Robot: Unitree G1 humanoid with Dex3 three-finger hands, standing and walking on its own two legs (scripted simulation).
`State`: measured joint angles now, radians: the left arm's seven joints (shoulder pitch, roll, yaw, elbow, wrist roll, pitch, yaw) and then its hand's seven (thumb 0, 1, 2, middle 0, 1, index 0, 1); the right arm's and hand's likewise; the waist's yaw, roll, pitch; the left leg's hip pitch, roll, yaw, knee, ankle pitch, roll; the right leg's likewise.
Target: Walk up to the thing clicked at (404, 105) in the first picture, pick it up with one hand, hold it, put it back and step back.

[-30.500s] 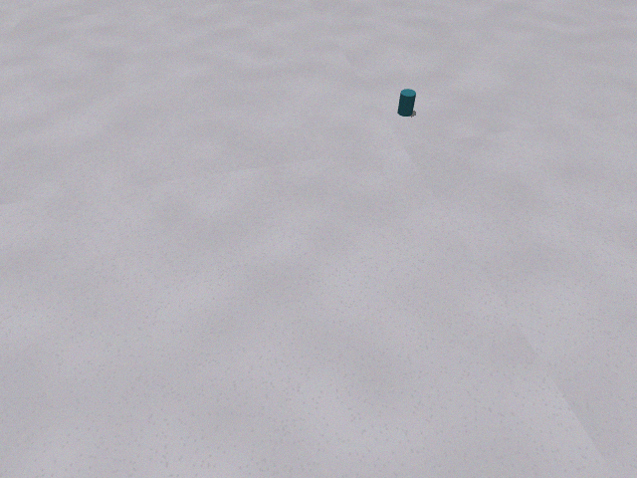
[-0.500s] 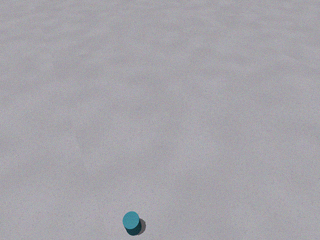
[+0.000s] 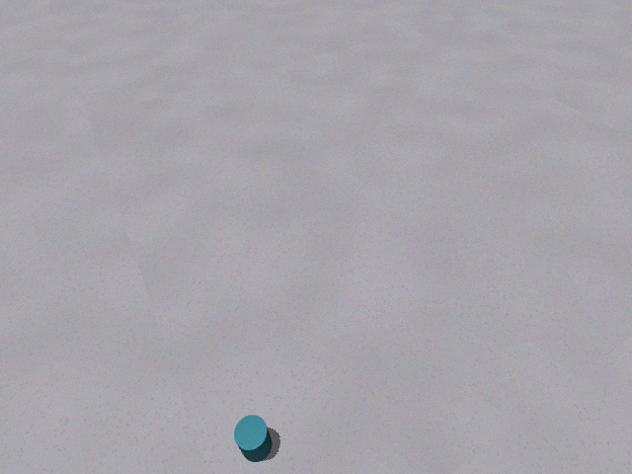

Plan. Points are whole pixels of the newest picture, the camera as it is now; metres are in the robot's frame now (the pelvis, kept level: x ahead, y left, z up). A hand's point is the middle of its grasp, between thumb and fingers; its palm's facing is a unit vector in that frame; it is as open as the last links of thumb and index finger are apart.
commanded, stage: stand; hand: left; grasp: from the side
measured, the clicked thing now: (253, 438) +0.37 +0.22 -0.72
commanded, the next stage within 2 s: step back in 1.00 s
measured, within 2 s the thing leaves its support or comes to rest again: neither
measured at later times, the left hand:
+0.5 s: hand out of the picture +0.10 +0.25 -0.16, palm faces -0.01 -0.94 -0.34, open 7.4 cm
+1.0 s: hand out of the picture +0.10 +0.25 -0.16, palm faces -0.02 -0.94 -0.34, open 7.4 cm
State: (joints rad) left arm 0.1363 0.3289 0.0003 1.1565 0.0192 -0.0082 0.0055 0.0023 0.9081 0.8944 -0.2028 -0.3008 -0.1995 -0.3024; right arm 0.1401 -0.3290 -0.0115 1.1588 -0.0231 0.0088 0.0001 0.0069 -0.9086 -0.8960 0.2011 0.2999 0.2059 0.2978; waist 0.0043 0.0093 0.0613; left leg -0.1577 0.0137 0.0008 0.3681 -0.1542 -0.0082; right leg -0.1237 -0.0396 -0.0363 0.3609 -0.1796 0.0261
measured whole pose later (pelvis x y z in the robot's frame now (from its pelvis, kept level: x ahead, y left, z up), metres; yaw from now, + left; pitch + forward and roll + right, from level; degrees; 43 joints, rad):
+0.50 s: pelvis +0.02 +0.00 +0.00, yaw +0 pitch -3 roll +0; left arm 0.10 0.33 0.01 1.15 0.01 -0.01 0.00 0.00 0.91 0.89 -0.20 -0.30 -0.20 -0.30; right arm 0.09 -0.33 -0.01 1.15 -0.02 -0.01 0.00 0.01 -0.91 -0.90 0.20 0.30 0.21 0.30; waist 0.01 0.00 0.05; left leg -0.11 0.01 0.01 0.32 -0.16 -0.01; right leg -0.08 -0.04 -0.03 0.32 -0.19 0.03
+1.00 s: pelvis +0.03 +0.00 +0.00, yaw +0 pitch -2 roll +0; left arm 0.11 0.34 0.00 1.14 0.01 -0.01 0.00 0.00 0.91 0.89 -0.20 -0.30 -0.20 -0.30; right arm 0.10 -0.34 -0.01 1.16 -0.02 0.00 0.00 0.01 -0.91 -0.90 0.20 0.30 0.21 0.30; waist 0.00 0.01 0.05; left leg -0.11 0.02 0.00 0.32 -0.17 -0.01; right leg -0.08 -0.04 -0.04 0.31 -0.19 0.02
